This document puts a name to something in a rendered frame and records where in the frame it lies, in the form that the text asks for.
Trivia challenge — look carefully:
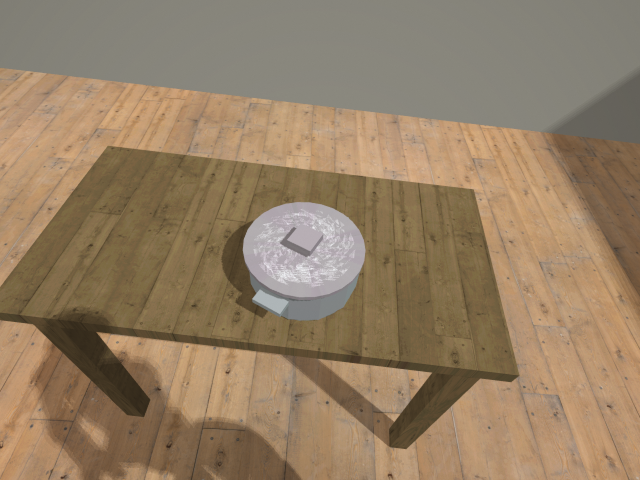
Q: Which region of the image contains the pot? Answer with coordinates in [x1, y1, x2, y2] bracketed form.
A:
[250, 274, 359, 321]

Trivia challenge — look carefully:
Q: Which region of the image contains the lid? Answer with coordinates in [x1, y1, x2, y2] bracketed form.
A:
[243, 202, 366, 300]

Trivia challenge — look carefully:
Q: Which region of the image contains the table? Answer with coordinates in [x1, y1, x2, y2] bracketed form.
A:
[0, 146, 519, 449]

